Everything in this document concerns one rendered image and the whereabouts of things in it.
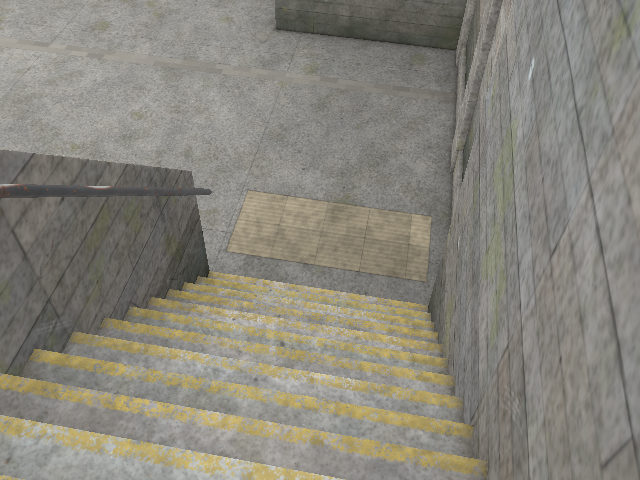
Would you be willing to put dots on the stairs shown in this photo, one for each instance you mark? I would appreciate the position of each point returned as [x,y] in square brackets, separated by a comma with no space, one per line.
[239,378]

